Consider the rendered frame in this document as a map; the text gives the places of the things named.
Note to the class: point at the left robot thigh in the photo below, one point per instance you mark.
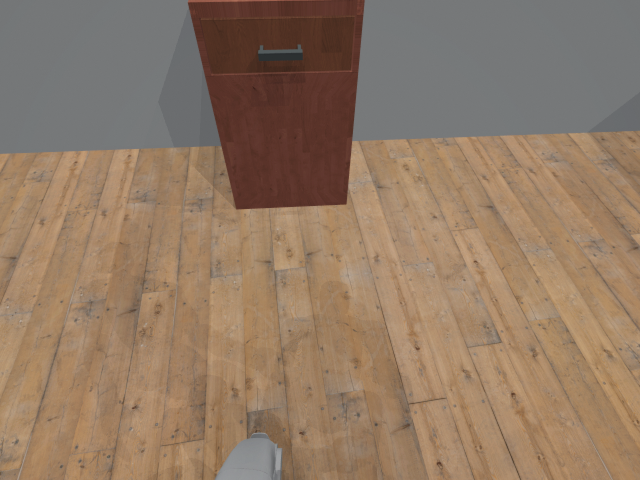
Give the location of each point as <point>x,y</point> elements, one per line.
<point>253,459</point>

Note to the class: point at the drawer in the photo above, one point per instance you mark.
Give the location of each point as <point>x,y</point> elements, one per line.
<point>233,42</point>

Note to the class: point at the handle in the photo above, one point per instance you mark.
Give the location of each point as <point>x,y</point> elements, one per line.
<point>280,55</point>

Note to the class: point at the cabinet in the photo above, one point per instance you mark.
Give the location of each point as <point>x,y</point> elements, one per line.
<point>286,137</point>

